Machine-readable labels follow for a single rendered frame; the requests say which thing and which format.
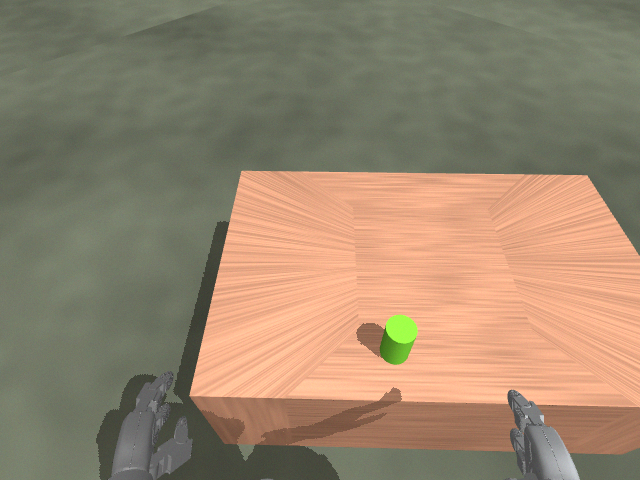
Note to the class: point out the right robot hand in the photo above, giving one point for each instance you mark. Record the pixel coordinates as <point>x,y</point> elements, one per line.
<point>541,453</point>

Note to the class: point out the can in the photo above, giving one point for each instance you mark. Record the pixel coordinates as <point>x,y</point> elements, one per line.
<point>398,338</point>

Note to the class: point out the left robot hand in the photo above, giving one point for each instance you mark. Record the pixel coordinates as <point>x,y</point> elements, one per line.
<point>140,430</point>

